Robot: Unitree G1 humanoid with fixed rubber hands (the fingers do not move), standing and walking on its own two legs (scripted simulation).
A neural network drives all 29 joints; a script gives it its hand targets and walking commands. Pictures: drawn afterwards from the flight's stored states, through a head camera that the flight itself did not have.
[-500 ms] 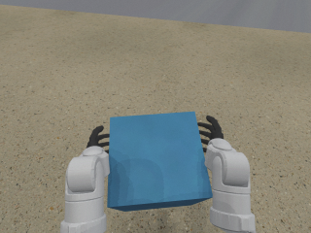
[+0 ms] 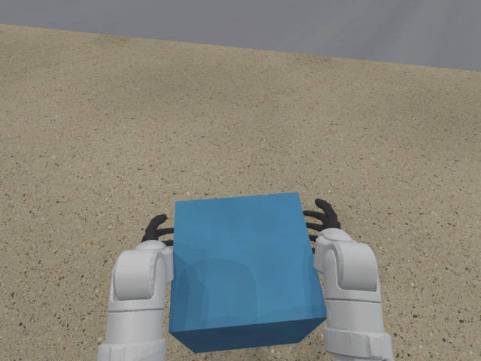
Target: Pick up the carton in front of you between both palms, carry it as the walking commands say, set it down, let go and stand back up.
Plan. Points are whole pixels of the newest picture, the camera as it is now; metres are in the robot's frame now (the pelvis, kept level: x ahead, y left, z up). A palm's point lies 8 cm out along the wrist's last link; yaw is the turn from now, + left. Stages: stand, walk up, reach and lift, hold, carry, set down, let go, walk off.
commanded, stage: carry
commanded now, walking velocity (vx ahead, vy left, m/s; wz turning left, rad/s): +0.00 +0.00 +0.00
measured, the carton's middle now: (242, 278) +0.29 +0.00 -0.02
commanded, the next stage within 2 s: hold in 1.98 s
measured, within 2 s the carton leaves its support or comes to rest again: neither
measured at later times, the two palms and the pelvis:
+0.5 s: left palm (148, 261) +0.29 +0.16 +0.03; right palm (319, 252) +0.30 -0.13 +0.05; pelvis +0.01 +0.02 +0.00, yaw +1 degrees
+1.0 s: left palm (143, 294) +0.24 +0.16 +0.03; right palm (327, 283) +0.25 -0.14 +0.04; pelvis -0.04 +0.01 -0.01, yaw +1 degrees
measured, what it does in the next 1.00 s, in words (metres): stands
